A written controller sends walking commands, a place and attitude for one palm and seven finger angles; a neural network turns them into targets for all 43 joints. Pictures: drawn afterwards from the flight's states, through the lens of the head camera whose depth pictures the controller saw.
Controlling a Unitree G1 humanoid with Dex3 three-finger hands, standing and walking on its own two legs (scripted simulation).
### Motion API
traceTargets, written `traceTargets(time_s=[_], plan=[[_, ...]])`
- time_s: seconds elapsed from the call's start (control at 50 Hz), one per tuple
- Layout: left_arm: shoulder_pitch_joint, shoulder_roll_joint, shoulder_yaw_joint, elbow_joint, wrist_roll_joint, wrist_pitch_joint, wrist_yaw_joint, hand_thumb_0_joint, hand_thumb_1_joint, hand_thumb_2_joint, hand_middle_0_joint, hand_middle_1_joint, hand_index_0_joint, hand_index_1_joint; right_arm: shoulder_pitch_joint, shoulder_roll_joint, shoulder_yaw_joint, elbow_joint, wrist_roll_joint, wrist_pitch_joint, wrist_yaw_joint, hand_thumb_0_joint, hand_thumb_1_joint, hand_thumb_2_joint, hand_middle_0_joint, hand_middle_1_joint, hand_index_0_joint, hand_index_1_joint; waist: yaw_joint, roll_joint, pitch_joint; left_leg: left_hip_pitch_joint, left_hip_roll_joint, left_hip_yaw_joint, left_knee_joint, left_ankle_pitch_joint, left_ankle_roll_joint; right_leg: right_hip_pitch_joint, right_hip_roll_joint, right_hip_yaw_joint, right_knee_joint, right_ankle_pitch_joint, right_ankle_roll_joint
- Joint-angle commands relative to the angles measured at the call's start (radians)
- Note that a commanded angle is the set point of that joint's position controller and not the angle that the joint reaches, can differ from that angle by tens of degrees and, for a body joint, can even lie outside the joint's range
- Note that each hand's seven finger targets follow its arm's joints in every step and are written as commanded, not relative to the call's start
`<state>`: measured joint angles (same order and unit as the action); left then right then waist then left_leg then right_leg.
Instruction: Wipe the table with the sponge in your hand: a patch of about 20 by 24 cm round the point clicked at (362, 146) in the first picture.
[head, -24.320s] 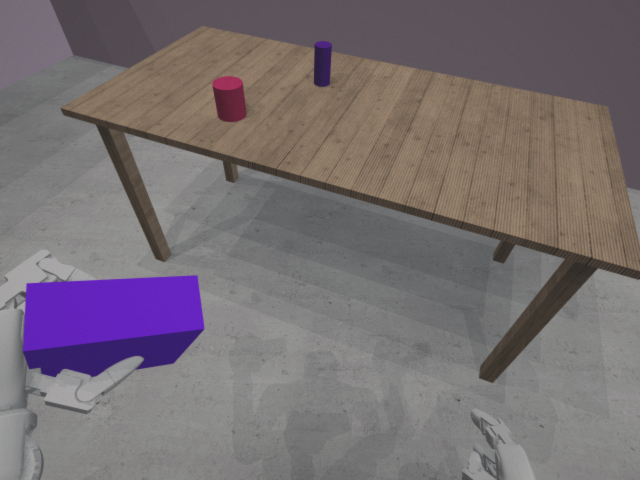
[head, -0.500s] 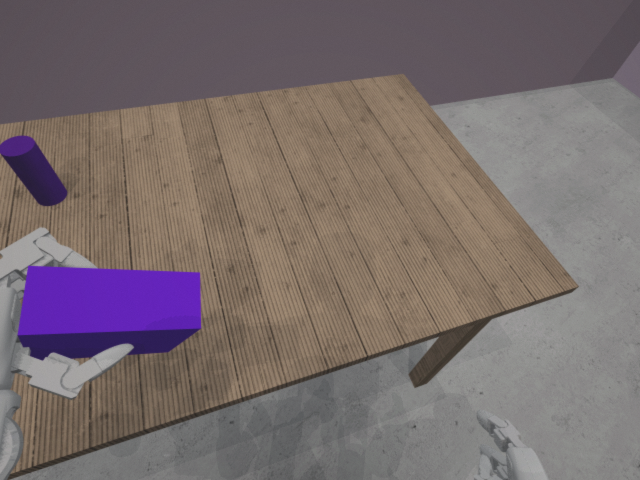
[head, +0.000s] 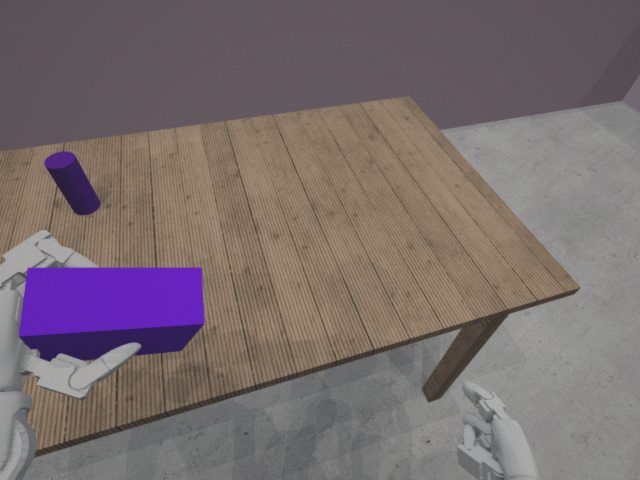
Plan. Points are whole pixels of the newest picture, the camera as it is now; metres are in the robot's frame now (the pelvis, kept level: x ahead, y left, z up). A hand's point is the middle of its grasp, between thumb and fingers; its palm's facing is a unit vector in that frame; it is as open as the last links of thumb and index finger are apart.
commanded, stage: look again from close up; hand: left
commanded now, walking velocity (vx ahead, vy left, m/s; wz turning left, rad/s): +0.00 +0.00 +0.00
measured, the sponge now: (145, 316) +0.23 +0.20 +0.13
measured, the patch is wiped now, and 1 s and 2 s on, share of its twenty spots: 0.00 0.00 0.00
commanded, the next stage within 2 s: shuffle to correct the standing spot in 0.08 s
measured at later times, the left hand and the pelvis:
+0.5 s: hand (113, 304) +0.23 +0.22 +0.16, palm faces +0.33 -0.88 -0.34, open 9.6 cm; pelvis +0.00 -0.01 +0.00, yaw -3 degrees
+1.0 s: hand (192, 284) +0.26 +0.16 +0.16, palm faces +0.25 -0.89 -0.37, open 9.6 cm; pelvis +0.03 -0.06 +0.00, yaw -4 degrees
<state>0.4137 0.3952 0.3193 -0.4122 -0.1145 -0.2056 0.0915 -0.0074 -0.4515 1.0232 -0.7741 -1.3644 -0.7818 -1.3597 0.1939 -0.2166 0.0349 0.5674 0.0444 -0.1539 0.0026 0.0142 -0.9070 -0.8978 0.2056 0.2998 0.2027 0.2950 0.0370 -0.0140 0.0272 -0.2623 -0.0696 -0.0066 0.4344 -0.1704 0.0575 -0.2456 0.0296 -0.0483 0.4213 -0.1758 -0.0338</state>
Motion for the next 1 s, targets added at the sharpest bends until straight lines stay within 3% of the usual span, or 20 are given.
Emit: traceTargets(time_s=[0.0,0.06,0.08,0.14,0.16,0.18,0.26,0.28,0.36,0.38,0.46,0.5,0.56,0.58,0.66,0.68,0.76,0.78,0.96,0.98], plan=[[-0.089,0.189,0.143,-0.219,-0.016,-0.082,0.020,0.000,0.100,1.300,-1.200,-1.600,-1.200,-1.600,-0.085,-0.138,-0.057,-0.154,0.006,-0.059,-0.017,0.000,-0.900,-0.900,0.200,0.300,0.200,0.300,-0.016,0.064,-0.124,0.026,0.152,-0.176,-0.110,-0.112,-0.044,0.011,-0.124,0.165,-0.102,-0.062,0.005],[-0.081,0.207,0.155,-0.204,-0.011,-0.076,0.022,0.000,0.100,1.300,-1.200,-1.600,-1.200,-1.600,-0.092,-0.145,-0.057,-0.153,0.008,-0.064,-0.020,0.000,-0.900,-0.900,0.200,0.300,0.200,0.300,-0.018,0.071,-0.105,0.029,0.151,-0.180,-0.121,-0.157,-0.040,-0.014,-0.122,0.178,-0.127,-0.114,0.005],[-0.079,0.154,0.114,-0.196,-0.009,-0.077,0.017,0.000,0.100,1.300,-1.200,-1.600,-1.200,-1.600,-0.082,-0.137,-0.053,-0.151,0.005,-0.063,-0.020,0.000,-0.900,-0.900,0.200,0.300,0.200,0.300,-0.020,0.058,-0.103,0.019,0.156,-0.176,-0.128,-0.181,-0.037,-0.009,-0.120,0.165,-0.125,-0.127,0.008],[-0.081,0.163,0.116,-0.221,0.005,-0.078,0.019,0.000,0.100,1.300,-1.200,-1.600,-1.200,-1.600,-0.079,-0.140,-0.054,-0.156,0.004,-0.070,-0.024,0.000,-0.900,-0.900,0.200,0.300,0.200,0.300,-0.019,0.062,-0.113,0.023,0.160,-0.175,-0.130,-0.184,-0.031,-0.002,-0.115,0.167,-0.123,-0.120,0.008],[-0.095,0.199,0.142,-0.239,0.011,-0.076,0.025,0.000,0.100,1.300,-1.200,-1.600,-1.200,-1.600,-0.092,-0.148,-0.054,-0.155,0.006,-0.069,-0.025,0.000,-0.900,-0.900,0.200,0.300,0.200,0.300,-0.019,0.088,-0.117,0.032,0.163,-0.183,-0.142,-0.195,-0.036,0.001,-0.110,0.164,-0.112,-0.124,0.008],[-0.092,0.152,0.110,-0.240,0.013,-0.078,0.021,0.000,0.100,1.300,-1.200,-1.600,-1.200,-1.600,-0.088,-0.137,-0.049,-0.151,-0.002,-0.067,-0.028,0.000,-0.900,-0.900,0.200,0.300,0.200,0.300,-0.020,0.068,-0.126,0.021,0.174,-0.183,-0.158,-0.222,-0.033,0.015,-0.103,0.144,-0.099,-0.119,0.012],[-0.117,0.196,0.153,-0.252,0.029,-0.067,0.023,0.000,0.100,1.300,-1.200,-1.600,-1.200,-1.600,-0.099,-0.136,-0.050,-0.151,-0.008,-0.063,-0.037,0.000,-0.900,-0.900,0.200,0.300,0.200,0.300,-0.019,0.093,-0.117,0.026,0.198,-0.194,-0.193,-0.276,-0.041,-0.003,-0.086,0.146,-0.070,-0.117,0.013],[-0.116,0.149,0.120,-0.244,0.031,-0.065,0.021,0.000,0.100,1.300,-1.200,-1.600,-1.200,-1.600,-0.096,-0.125,-0.044,-0.151,-0.017,-0.056,-0.040,0.000,-0.900,-0.900,0.200,0.300,0.200,0.300,-0.020,0.079,-0.109,0.001,0.208,-0.192,-0.206,-0.319,-0.033,0.003,-0.080,0.135,-0.061,-0.121,0.014],[-0.128,0.173,0.143,-0.241,0.042,-0.043,0.020,0.000,0.100,1.300,-1.200,-1.600,-1.200,-1.600,-0.102,-0.120,-0.046,-0.155,-0.017,-0.046,-0.046,0.000,-0.900,-0.900,0.200,0.300,0.200,0.300,-0.023,0.094,-0.095,0.013,0.219,-0.183,-0.203,-0.344,-0.032,-0.017,-0.074,0.140,-0.055,-0.132,0.005],[-0.122,0.136,0.116,-0.236,0.045,-0.041,0.018,0.000,0.100,1.300,-1.200,-1.600,-1.200,-1.600,-0.100,-0.115,-0.042,-0.155,-0.025,-0.040,-0.048,0.000,-0.900,-0.900,0.200,0.300,0.200,0.300,-0.025,0.074,-0.097,0.007,0.227,-0.174,-0.198,-0.357,-0.025,-0.016,-0.070,0.132,-0.053,-0.122,0.005],[-0.114,0.161,0.135,-0.245,0.048,-0.020,0.017,0.000,0.100,1.300,-1.200,-1.600,-1.200,-1.600,-0.100,-0.112,-0.043,-0.160,-0.022,-0.025,-0.051,0.000,-0.900,-0.900,0.200,0.300,0.200,0.300,-0.030,0.080,-0.111,0.046,0.222,-0.146,-0.147,-0.270,-0.021,-0.024,-0.074,0.155,-0.069,-0.091,-0.010],[-0.109,0.135,0.115,-0.247,0.044,-0.014,0.013,0.000,0.100,1.300,-1.200,-1.600,-1.200,-1.600,-0.099,-0.106,-0.041,-0.164,-0.025,-0.019,-0.052,0.000,-0.900,-0.900,0.200,0.300,0.200,0.300,-0.033,0.070,-0.110,0.057,0.224,-0.129,-0.118,-0.208,-0.014,-0.030,-0.076,0.161,-0.070,-0.051,-0.013],[-0.109,0.174,0.145,-0.273,0.039,-0.007,0.010,0.000,0.100,1.300,-1.200,-1.600,-1.200,-1.600,-0.102,-0.108,-0.038,-0.162,-0.023,-0.008,-0.055,0.000,-0.900,-0.900,0.200,0.300,0.200,0.300,-0.036,0.098,-0.147,0.099,0.215,-0.105,-0.070,-0.055,-0.021,-0.012,-0.081,0.170,-0.048,0.046,-0.023],[-0.096,0.140,0.121,-0.272,0.033,-0.007,0.005,0.000,0.100,1.300,-1.200,-1.600,-1.200,-1.600,-0.103,-0.101,-0.033,-0.164,-0.028,-0.005,-0.055,0.000,-0.900,-0.900,0.200,0.300,0.200,0.300,-0.035,0.082,-0.154,0.098,0.216,-0.096,-0.057,-0.022,-0.016,-0.005,-0.082,0.161,-0.043,0.078,-0.022],[-0.058,0.183,0.163,-0.279,0.017,0.007,0.000,0.000,0.100,1.300,-1.200,-1.600,-1.200,-1.600,-0.107,-0.103,-0.037,-0.170,-0.020,0.005,-0.057,0.000,-0.900,-0.900,0.200,0.300,0.200,0.300,-0.038,0.079,-0.187,0.142,0.212,-0.074,-0.004,0.138,-0.022,0.022,-0.093,0.179,-0.031,0.209,-0.025],[-0.053,0.148,0.139,-0.281,0.015,0.006,-0.004,0.000,0.100,1.300,-1.200,-1.600,-1.200,-1.600,-0.101,-0.100,-0.035,-0.167,-0.023,0.010,-0.057,0.000,-0.900,-0.900,0.200,0.300,0.200,0.300,-0.039,0.065,-0.191,0.137,0.214,-0.066,0.008,0.158,-0.019,0.033,-0.090,0.169,-0.026,0.234,-0.025],[-0.032,0.184,0.167,-0.280,0.006,0.016,-0.006,0.000,0.100,1.300,-1.200,-1.600,-1.200,-1.600,-0.110,-0.104,-0.037,-0.173,-0.015,0.017,-0.059,0.000,-0.900,-0.900,0.200,0.300,0.200,0.300,-0.040,0.080,-0.185,0.145,0.208,-0.055,0.023,0.171,-0.020,0.035,-0.097,0.190,-0.033,0.280,-0.025],[-0.035,0.150,0.141,-0.287,0.005,0.014,-0.009,0.000,0.100,1.300,-1.200,-1.600,-1.200,-1.600,-0.103,-0.100,-0.036,-0.171,-0.018,0.021,-0.059,0.000,-0.900,-0.900,0.200,0.300,0.200,0.300,-0.042,0.076,-0.193,0.140,0.210,-0.049,0.031,0.165,-0.017,0.045,-0.094,0.182,-0.031,0.282,-0.024],[-0.039,0.186,0.166,-0.263,-0.004,0.032,-0.007,0.000,0.100,1.300,-1.200,-1.600,-1.200,-1.600,-0.115,-0.104,-0.037,-0.176,-0.009,0.037,-0.064,0.000,-0.900,-0.900,0.200,0.300,0.200,0.300,-0.042,0.038,-0.162,0.116,0.185,-0.025,0.050,0.056,-0.013,0.039,-0.110,0.217,-0.085,0.257,-0.008],[-0.042,0.152,0.137,-0.259,-0.004,0.031,-0.008,0.000,0.100,1.300,-1.200,-1.600,-1.200,-1.600,-0.111,-0.101,-0.036,-0.172,-0.011,0.039,-0.064,0.000,-0.900,-0.900,0.200,0.300,0.200,0.300,-0.044,0.044,-0.162,0.107,0.182,-0.020,0.056,0.035,-0.012,0.040,-0.111,0.213,-0.090,0.235,-0.009]])
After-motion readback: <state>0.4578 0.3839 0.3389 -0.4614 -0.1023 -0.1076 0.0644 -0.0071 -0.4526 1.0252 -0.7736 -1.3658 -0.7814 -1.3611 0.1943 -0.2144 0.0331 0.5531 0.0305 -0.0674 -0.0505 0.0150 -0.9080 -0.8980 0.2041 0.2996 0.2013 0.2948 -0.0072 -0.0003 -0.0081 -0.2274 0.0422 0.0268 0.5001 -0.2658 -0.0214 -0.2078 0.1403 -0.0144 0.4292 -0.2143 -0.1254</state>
